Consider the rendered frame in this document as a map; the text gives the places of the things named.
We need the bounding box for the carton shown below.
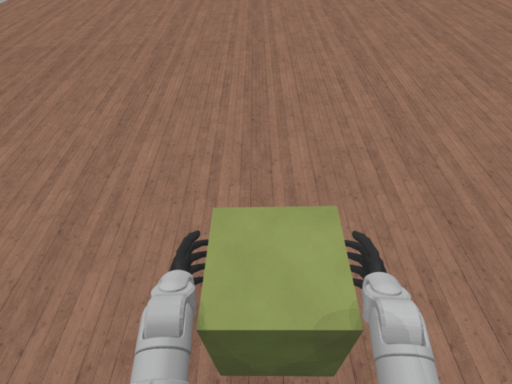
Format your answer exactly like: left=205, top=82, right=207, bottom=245
left=196, top=206, right=364, bottom=377

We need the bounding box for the robot left forearm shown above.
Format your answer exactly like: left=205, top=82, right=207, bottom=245
left=130, top=270, right=196, bottom=384

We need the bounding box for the robot right forearm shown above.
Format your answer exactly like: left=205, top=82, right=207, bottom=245
left=362, top=272, right=440, bottom=384

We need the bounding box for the robot left hand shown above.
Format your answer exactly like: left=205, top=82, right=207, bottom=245
left=169, top=230, right=209, bottom=285

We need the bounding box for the robot right hand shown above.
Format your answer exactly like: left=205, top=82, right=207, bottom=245
left=344, top=231, right=386, bottom=289

